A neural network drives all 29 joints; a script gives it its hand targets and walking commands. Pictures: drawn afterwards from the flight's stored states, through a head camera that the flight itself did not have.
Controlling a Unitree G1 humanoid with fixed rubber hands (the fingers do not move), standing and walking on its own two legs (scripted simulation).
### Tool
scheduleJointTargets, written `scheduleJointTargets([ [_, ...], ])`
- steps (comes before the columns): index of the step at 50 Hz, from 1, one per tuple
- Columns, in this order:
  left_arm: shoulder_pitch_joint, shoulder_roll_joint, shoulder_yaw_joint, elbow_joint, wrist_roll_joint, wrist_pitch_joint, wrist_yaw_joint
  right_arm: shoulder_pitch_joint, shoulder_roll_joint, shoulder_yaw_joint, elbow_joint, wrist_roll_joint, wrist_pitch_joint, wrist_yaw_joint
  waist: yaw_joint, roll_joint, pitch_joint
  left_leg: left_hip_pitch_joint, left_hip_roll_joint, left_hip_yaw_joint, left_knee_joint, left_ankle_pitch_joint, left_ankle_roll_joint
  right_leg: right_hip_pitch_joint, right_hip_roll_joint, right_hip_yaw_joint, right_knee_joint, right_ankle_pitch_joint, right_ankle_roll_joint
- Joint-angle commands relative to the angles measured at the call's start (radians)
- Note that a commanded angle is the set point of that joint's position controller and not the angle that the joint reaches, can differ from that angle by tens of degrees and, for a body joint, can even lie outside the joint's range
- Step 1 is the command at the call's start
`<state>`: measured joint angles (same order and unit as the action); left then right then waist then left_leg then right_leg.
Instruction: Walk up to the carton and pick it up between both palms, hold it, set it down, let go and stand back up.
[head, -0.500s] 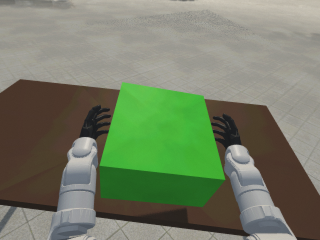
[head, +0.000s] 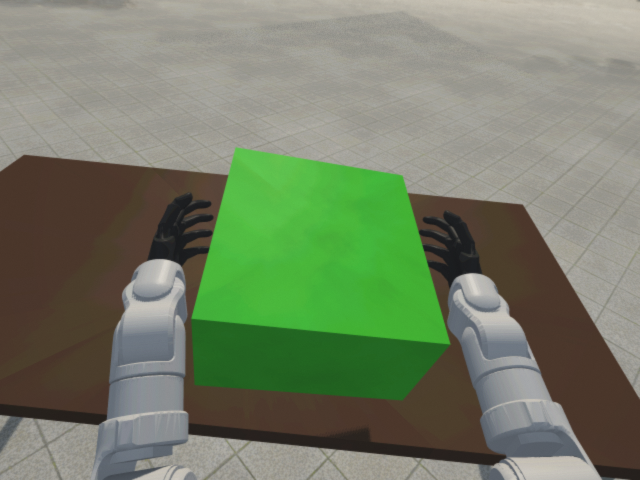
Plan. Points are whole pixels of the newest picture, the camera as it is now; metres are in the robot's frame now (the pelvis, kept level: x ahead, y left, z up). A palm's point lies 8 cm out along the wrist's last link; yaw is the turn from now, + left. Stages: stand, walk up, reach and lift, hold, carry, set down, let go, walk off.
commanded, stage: reach and lift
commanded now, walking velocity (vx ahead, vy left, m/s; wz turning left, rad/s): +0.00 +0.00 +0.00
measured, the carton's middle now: (313, 265) +0.41 +0.01 +0.10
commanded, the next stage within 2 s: hold in 0.64 s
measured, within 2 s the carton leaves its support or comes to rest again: neither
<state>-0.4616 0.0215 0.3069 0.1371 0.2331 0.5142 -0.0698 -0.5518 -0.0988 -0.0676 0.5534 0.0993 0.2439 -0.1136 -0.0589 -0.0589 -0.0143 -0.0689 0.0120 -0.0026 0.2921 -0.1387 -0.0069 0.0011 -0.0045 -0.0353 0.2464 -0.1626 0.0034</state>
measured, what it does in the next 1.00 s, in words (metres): stands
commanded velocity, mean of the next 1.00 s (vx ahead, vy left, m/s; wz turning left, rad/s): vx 0.00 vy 0.00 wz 0.00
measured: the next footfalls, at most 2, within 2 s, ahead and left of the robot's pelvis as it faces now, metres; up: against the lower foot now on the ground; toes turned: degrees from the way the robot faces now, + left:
none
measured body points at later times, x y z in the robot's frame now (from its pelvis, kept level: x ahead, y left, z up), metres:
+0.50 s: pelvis +0.00 +0.00 +0.00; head -0.04 +0.02 +0.45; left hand +0.36 +0.19 +0.18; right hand +0.37 -0.18 +0.17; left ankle +0.02 +0.12 -0.75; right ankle -0.01 -0.12 -0.75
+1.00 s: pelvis -0.01 +0.00 +0.00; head -0.06 +0.02 +0.45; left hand +0.36 +0.19 +0.19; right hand +0.37 -0.17 +0.19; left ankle +0.02 +0.12 -0.75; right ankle -0.01 -0.12 -0.75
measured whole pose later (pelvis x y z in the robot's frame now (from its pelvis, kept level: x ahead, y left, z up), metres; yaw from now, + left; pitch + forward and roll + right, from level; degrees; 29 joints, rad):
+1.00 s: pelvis -0.01 +0.00 +0.00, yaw +0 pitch -6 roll +0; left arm -0.52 0.04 0.34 0.09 0.24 0.66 -0.09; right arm -0.65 -0.12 -0.04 0.53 0.16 0.39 -0.13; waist -0.07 -0.06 -0.04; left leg -0.06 0.02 -0.01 0.29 -0.13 -0.01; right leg 0.01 0.00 -0.04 0.25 -0.16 0.00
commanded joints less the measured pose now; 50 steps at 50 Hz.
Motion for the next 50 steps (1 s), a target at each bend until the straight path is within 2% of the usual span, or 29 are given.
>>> scheduleJointTargets([
  [1, -0.505, -0.456, -0.478, -0.076, -0.111, -0.004, -0.135, -0.641, 0.488, 0.347, -0.343, 0.079, -0.082, 0.112, -0.007, 0.061, -0.332, 0.17, -0.055, 0.046, 0.006, 0.238, -0.035, 0.01, 0.057, -0.046, -0.016, 0.22, 0.02],
  [11, -0.51, -0.439, -0.498, -0.156, -0.128, 0.033, -0.14, -0.632, 0.475, 0.375, -0.406, 0.128, -0.031, 0.092, -0.029, 0.078, -0.34, 0.189, -0.059, 0.036, 0.024, 0.299, -0.052, 0.025, 0.058, -0.043, -0.011, 0.283, 0.024],
  [20, -0.494, -0.42, -0.468, -0.164, -0.122, 0.072, -0.148, -0.656, 0.47, 0.396, -0.451, 0.156, 0.012, 0.082, -0.011, 0.06, -0.329, 0.177, -0.062, 0.04, 0.021, 0.297, -0.045, 0.04, 0.059, -0.041, -0.011, 0.306, 0.028],
  [24, -0.533, -0.421, -0.467, -0.176, -0.134, 0.075, -0.147, -0.673, 0.482, 0.392, -0.444, 0.158, 0.024, 0.084, -0.011, 0.054, -0.338, 0.168, -0.061, 0.04, 0.015, 0.265, -0.038, 0.028, 0.056, -0.039, -0.013, 0.28, 0.029],
  [29, -0.561, -0.422, -0.453, -0.138, -0.127, 0.093, -0.147, -0.696, 0.475, 0.354, -0.39, 0.147, 0.037, 0.095, -0.013, 0.067, -0.309, 0.151, -0.057, 0.044, -0.008, 0.192, -0.033, -0.001, 0.051, -0.038, -0.028, 0.19, 0.021],
  [37, -0.577, -0.415, -0.443, -0.129, -0.128, 0.111, -0.149, -0.716, 0.475, 0.351, -0.373, 0.159, 0.057, 0.095, -0.017, 0.06, -0.314, 0.155, -0.059, 0.045, -0.001, 0.21, -0.029, 0.003, 0.052, -0.036, -0.029, 0.194, 0.024],
  [40, -0.601, -0.416, -0.434, -0.119, -0.125, 0.117, -0.153, -0.736, 0.471, 0.329, -0.356, 0.149, 0.06, 0.104, -0.013, 0.062, -0.304, 0.137, -0.054, 0.045, -0.019, 0.156, -0.025, -0.013, 0.052, -0.04, -0.036, 0.124, 0.016],
  [43, -0.599, -0.417, -0.438, -0.124, -0.129, 0.12, -0.15, -0.751, 0.478, 0.338, -0.373, 0.158, 0.057, 0.104, -0.013, 0.065, -0.33, 0.157, -0.056, 0.044, -0.003, 0.196, -0.026, -0.006, 0.053, -0.04, -0.033, 0.156, 0.018],
  [47, -0.616, -0.409, -0.422, -0.104, -0.119, 0.121, -0.155, -0.752, 0.473, 0.322, -0.34, 0.15, 0.062, 0.108, -0.011, 0.066, -0.3, 0.141, -0.055, 0.046, -0.017, 0.16, -0.024, -0.015, 0.053, -0.042, -0.039, 0.114, 0.018],
  [50, -0.614, -0.417, -0.43, -0.116, -0.125, 0.121, -0.153, -0.759, 0.481, 0.329, -0.355, 0.153, 0.057, 0.108, -0.012, 0.069, -0.326, 0.155, -0.056, 0.046, -0.005, 0.196, -0.025, -0.003, 0.053, -0.042, -0.034, 0.152, 0.017],
])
